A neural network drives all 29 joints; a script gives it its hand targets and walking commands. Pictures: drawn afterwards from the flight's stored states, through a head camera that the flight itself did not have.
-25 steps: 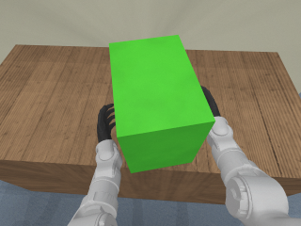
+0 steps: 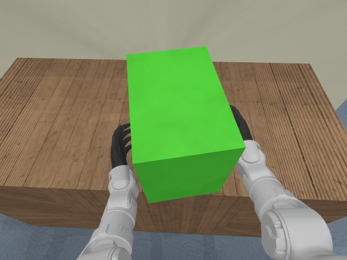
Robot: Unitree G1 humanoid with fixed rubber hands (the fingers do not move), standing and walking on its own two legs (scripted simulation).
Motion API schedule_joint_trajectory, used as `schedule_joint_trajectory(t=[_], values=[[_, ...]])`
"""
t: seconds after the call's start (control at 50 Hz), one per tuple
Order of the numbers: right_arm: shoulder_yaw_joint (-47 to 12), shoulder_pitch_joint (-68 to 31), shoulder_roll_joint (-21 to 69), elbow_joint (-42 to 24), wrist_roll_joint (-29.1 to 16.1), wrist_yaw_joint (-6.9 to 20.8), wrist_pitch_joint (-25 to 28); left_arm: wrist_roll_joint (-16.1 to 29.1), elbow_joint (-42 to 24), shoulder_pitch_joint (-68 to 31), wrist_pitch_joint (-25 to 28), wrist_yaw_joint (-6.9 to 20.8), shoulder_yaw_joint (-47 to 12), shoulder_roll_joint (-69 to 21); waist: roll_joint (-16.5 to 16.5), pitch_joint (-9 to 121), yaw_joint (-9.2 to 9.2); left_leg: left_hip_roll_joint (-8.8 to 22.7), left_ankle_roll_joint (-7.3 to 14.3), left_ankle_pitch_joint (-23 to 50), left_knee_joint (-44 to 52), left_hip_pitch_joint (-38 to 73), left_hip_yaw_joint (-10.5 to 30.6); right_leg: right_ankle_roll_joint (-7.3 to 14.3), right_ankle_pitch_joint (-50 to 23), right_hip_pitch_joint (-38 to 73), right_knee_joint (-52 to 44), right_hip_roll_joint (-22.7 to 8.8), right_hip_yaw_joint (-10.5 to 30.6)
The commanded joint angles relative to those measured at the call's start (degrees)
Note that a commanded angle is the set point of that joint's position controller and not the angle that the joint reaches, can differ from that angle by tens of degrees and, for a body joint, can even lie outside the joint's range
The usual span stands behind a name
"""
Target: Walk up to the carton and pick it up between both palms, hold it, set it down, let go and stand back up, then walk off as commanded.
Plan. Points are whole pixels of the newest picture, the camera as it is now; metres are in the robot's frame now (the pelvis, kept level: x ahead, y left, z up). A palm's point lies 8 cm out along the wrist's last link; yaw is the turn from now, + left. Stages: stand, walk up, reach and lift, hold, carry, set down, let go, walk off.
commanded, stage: reach and lift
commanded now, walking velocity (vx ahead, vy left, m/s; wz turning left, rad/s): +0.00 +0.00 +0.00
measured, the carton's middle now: (176, 128) +0.46 +0.04 +0.00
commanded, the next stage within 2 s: none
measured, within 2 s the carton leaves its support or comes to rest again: neither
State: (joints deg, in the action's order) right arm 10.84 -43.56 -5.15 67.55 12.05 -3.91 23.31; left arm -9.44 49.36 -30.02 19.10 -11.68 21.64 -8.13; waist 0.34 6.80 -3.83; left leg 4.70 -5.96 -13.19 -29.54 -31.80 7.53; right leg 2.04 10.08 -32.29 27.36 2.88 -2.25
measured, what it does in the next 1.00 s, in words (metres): stands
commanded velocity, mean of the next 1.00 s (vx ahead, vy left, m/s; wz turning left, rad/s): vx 0.00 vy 0.00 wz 0.00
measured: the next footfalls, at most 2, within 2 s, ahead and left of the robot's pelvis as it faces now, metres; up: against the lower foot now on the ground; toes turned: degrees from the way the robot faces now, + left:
none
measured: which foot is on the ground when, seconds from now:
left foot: down 0.00-1.00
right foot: down 0.00-1.00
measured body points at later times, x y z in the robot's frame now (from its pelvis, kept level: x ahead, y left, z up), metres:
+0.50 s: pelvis +0.00 +0.00 +0.00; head +0.03 +0.00 +0.45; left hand +0.38 +0.17 +0.06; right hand +0.43 -0.12 +0.09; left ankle +0.00 +0.18 -0.73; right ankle +0.02 -0.10 -0.73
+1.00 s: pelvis -0.02 +0.01 +0.00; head -0.01 +0.02 +0.45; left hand +0.37 +0.17 +0.10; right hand +0.40 -0.12 +0.12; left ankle +0.00 +0.18 -0.73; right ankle +0.02 -0.10 -0.73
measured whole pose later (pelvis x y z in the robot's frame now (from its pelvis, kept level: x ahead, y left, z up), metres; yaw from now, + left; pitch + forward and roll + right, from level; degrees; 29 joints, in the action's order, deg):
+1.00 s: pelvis -0.02 +0.01 +0.00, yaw +0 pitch +13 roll -1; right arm -2.7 -41.9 -5.2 42.6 -9.0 -11.3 -10.2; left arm -5.7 26.9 -29.3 -14.8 -9.1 12.2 -0.6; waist 0.3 13.4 1.4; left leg 3.5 -5.2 -11.2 -29.3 -31.8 7.5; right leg 1.0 8.3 -32.2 27.3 1.7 -2.1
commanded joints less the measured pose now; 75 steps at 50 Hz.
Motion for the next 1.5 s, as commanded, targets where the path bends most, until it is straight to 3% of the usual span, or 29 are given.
schedule_joint_trajectory(t=[0.0,0.14,0.18,0.32,0.34,0.42,0.52,0.62,0.64,0.72,0.76,0.78,0.8,0.86,0.88,0.9,0.94,0.98,1.0,1.02,1.04,1.06,1.1,1.18,1.24,1.26,1.32,1.4,1.48], values=[[-22.00,-33.25,43.90,-13.77,-0.78,3.73,4.94,-1.43,-15.05,-49.60,2.83,3.78,-32.61,-36.99,3.37,50.28,1.82,-5.55,1.89,22.03,2.10,5.71,-7.82,-2.56,-32.23,33.27,0.89,-0.56,-0.17],[-26.29,-35.43,47.39,-22.14,-5.13,3.58,-0.74,1.32,-16.39,-50.21,-0.39,3.62,-35.28,-38.24,2.41,47.90,1.19,-5.93,2.23,19.95,2.54,6.43,-7.80,-2.81,-26.78,33.38,-0.52,-0.78,0.40],[-26.49,-34.93,48.40,-22.88,-6.64,3.21,-1.85,3.64,-20.38,-55.09,-0.58,4.02,-37.71,-38.53,2.11,49.42,3.38,-5.96,2.46,19.12,2.58,6.18,-7.36,-3.21,-27.61,34.12,-0.44,-1.21,0.86],[-32.47,-37.58,51.33,-30.94,-14.38,2.57,-8.47,7.51,-26.23,-56.12,-5.26,3.42,-42.94,-42.51,2.36,49.39,3.85,-6.36,1.81,21.76,1.54,9.27,-5.33,-3.28,-28.59,35.25,-0.65,-0.18,1.27],[-34.24,-38.15,52.86,-32.14,-14.76,2.71,-9.14,7.28,-27.82,-57.85,-5.26,3.56,-41.19,-40.86,1.14,51.53,2.18,-6.41,2.31,21.34,1.18,6.89,-5.63,-4.11,-29.47,37.98,-0.03,-1.24,2.25],[-34.88,-36.45,51.66,-36.33,-16.95,1.91,-13.85,9.07,-32.61,-56.84,-9.71,3.29,-46.00,-43.23,1.89,49.90,4.76,-6.77,1.61,23.00,1.72,12.48,-3.72,-3.62,-29.69,35.72,-1.17,-0.38,1.09],[-38.04,-37.53,54.87,-42.33,-20.65,-0.47,-19.70,9.55,-32.88,-55.79,-15.30,5.01,-42.26,-37.57,-2.38,45.50,3.89,-7.75,3.74,17.80,2.69,10.30,-4.45,-6.05,-27.55,40.53,-2.81,-2.70,3.34],[-40.23,-38.22,56.07,-45.27,-23.21,-1.02,-23.02,9.66,-36.77,-55.85,-19.51,6.22,-41.12,-36.23,-0.17,46.04,2.13,-8.33,4.23,16.65,3.95,11.63,-4.04,-7.02,-27.30,42.58,-2.39,-3.85,4.70],[-39.03,-36.93,54.74,-42.59,-23.31,-0.50,-23.65,9.96,-39.13,-56.81,-20.11,5.69,-42.99,-38.12,1.57,44.43,4.07,-7.89,3.12,18.04,4.22,14.24,-3.64,-6.47,-26.56,40.19,-2.67,-2.57,3.12],[-41.84,-41.79,57.15,-56.85,-26.06,-1.97,-24.98,15.43,-45.54,-59.72,-21.92,5.43,-51.24,-40.06,0.48,54.79,7.05,-8.23,2.50,20.27,1.72,17.52,-1.98,-5.99,-28.48,39.57,-3.08,-1.23,2.50],[-39.74,-38.10,56.89,-51.96,-24.58,-1.85,-26.78,14.44,-45.99,-59.83,-23.63,5.17,-48.79,-37.70,1.74,47.09,7.09,-8.50,2.63,16.70,3.45,15.84,-1.94,-6.23,-26.16,38.45,-3.51,-2.11,3.21],[-42.61,-40.51,58.36,-57.55,-25.17,-2.24,-26.98,14.69,-44.89,-57.73,-24.60,6.03,-47.82,-36.22,-1.50,50.26,4.49,-9.09,3.50,16.55,3.23,14.37,-2.97,-6.77,-26.98,41.42,-3.51,-2.60,4.31],[-41.66,-37.56,58.60,-57.07,-25.40,-3.38,-28.85,15.18,-43.21,-56.92,-25.15,7.28,-46.46,-33.42,-4.00,45.36,6.74,-9.58,4.50,12.23,4.29,12.60,-3.58,-7.71,-24.53,41.96,-4.48,-3.59,4.57],[-38.47,-35.78,57.42,-52.18,-23.98,-3.60,-31.18,14.32,-43.12,-60.25,-26.67,8.46,-43.96,-31.41,-1.46,42.27,7.85,-9.55,4.36,7.60,5.89,13.17,-4.06,-8.38,-18.00,40.11,-4.73,-4.02,4.18],[-36.91,-38.55,56.23,-49.31,-24.19,-2.08,-31.21,13.22,-44.09,-61.11,-27.16,7.79,-43.85,-33.02,1.36,42.09,6.34,-8.91,4.19,6.19,7.06,13.82,-3.45,-7.05,-12.44,36.56,-5.25,-3.33,4.14],[-39.17,-39.44,56.64,-53.92,-25.28,-2.68,-31.54,15.61,-45.36,-60.86,-27.78,7.82,-46.53,-33.26,-0.85,44.40,7.89,-9.04,4.34,7.03,6.44,14.55,-3.60,-7.66,-14.00,38.02,-5.30,-2.82,3.63],[-40.17,-39.78,57.95,-53.98,-25.26,-3.01,-32.77,13.66,-42.48,-57.69,-29.37,8.15,-43.12,-31.37,-2.20,40.61,5.28,-9.53,5.27,5.24,6.60,13.51,-3.86,-8.08,-12.72,39.14,-5.56,-3.41,4.50],[-38.56,-41.38,57.00,-54.30,-25.13,-2.40,-33.06,15.21,-47.60,-63.93,-29.20,7.75,-46.75,-33.98,2.40,45.70,7.53,-9.32,3.77,6.51,6.65,15.14,-2.98,-7.14,-14.31,38.17,-4.41,-2.45,3.27],[-40.29,-42.64,58.15,-57.71,-26.05,-2.36,-32.91,16.17,-49.77,-64.65,-29.46,7.18,-48.60,-35.30,3.22,49.83,7.00,-9.04,3.54,9.01,5.50,17.43,-2.93,-7.04,-15.56,37.40,-4.25,-2.05,3.17],[-42.76,-41.58,60.00,-60.31,-27.62,-3.59,-33.87,17.36,-50.22,-61.54,-30.14,7.50,-48.19,-33.18,-1.53,48.80,5.63,-9.75,4.29,10.10,4.85,16.18,-3.15,-7.40,-19.24,40.28,-4.52,-2.42,4.18],[-42.80,-44.21,59.36,-62.47,-28.08,-3.00,-33.26,17.53,-51.58,-63.75,-30.30,7.02,-50.22,-35.68,1.55,52.52,6.19,-9.68,3.47,11.79,5.02,17.93,-2.66,-7.05,-19.77,39.30,-3.51,-1.35,2.92],[-43.16,-43.30,60.61,-62.78,-28.56,-3.84,-34.49,17.83,-48.99,-61.79,-31.04,7.42,-48.68,-33.71,-1.42,48.60,6.06,-9.73,4.30,9.98,4.84,16.83,-2.97,-7.65,-18.46,39.20,-4.70,-2.28,3.90],[-42.88,-39.59,60.31,-63.33,-28.53,-4.28,-35.76,17.81,-51.61,-60.49,-31.88,7.82,-49.05,-33.27,1.21,47.84,7.36,-10.51,3.75,10.91,5.07,17.52,-2.89,-7.96,-20.45,40.71,-4.40,-2.63,4.07],[-42.68,-38.21,58.04,-61.30,-29.35,-4.83,-37.94,15.73,-48.25,-55.74,-34.82,9.43,-46.51,-30.83,-0.76,41.73,7.09,-10.38,4.39,8.75,6.30,17.46,-3.21,-8.26,-17.29,40.42,-5.77,-2.53,3.77],[-39.74,-36.82,57.22,-60.28,-28.75,-5.41,-38.97,16.88,-52.09,-60.34,-35.07,9.59,-46.71,-30.56,0.99,43.58,9.69,-10.43,3.85,8.23,6.04,19.59,-2.61,-7.83,-16.63,39.26,-5.53,-2.18,3.34],[-40.43,-38.72,56.68,-60.87,-28.96,-4.89,-39.00,15.06,-47.53,-56.59,-36.32,9.86,-45.20,-31.57,0.94,41.35,7.56,-10.47,3.94,8.55,6.25,18.20,-2.87,-7.32,-16.94,39.78,-5.82,-1.86,3.64],[-39.80,-37.58,56.26,-59.46,-29.59,-5.43,-39.30,16.93,-51.90,-61.12,-36.32,10.18,-48.85,-33.49,3.41,43.44,10.74,-10.04,2.41,11.29,4.93,21.01,-2.08,-6.72,-19.78,39.40,-5.01,-1.34,2.55],[-43.55,-38.42,55.56,-70.96,-30.84,-5.46,-38.63,18.47,-57.45,-56.58,-36.82,9.38,-52.57,-34.27,4.82,52.52,9.58,-10.14,1.28,19.35,2.47,25.22,-1.31,-6.52,-26.48,41.00,-4.39,-0.20,2.52],[-44.31,-34.44,52.27,-68.20,-30.76,-5.06,-39.73,17.27,-59.58,-53.89,-38.17,8.71,-55.08,-34.62,6.91,47.09,10.49,-9.22,0.24,20.36,2.69,28.03,-0.26,-5.56,-25.92,37.37,-4.29,0.77,1.17]])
